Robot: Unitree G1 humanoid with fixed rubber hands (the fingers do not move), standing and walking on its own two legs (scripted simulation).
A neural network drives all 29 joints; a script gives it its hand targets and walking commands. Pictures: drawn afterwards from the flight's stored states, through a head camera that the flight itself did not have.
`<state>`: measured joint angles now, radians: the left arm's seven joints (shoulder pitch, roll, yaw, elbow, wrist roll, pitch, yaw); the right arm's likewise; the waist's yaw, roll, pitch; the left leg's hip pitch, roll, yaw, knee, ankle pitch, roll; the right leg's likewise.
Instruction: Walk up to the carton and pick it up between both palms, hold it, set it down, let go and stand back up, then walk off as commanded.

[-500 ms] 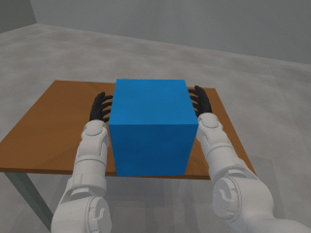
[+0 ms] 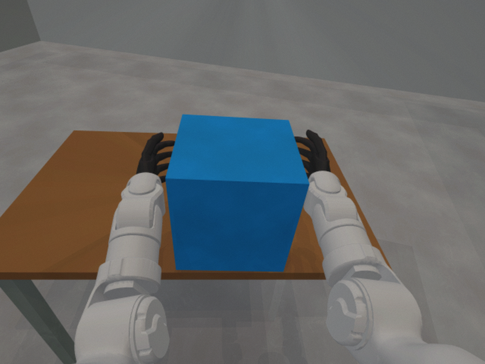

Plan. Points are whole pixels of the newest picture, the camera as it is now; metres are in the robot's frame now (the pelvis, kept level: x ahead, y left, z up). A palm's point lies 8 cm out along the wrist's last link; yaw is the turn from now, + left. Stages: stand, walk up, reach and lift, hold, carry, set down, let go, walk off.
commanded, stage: reach and lift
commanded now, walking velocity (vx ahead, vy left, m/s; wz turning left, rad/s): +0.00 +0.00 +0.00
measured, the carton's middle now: (233, 193) +0.40 +0.01 +0.13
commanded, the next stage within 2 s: hold in 0.68 s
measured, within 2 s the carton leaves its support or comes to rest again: neither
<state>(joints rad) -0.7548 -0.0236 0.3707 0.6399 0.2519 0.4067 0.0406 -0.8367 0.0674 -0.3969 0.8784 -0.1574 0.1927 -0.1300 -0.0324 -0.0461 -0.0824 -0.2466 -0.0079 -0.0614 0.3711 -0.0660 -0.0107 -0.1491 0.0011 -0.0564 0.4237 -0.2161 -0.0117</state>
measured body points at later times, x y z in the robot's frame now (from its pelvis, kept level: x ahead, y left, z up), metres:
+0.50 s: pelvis +0.00 +0.00 +0.00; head -0.05 +0.02 +0.45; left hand +0.40 +0.16 +0.18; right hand +0.40 -0.13 +0.19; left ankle +0.09 +0.12 -0.74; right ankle +0.01 -0.11 -0.74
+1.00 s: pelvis +0.00 +0.00 +0.00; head -0.06 +0.02 +0.45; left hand +0.40 +0.16 +0.19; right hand +0.40 -0.13 +0.20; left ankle +0.09 +0.12 -0.74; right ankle +0.01 -0.11 -0.74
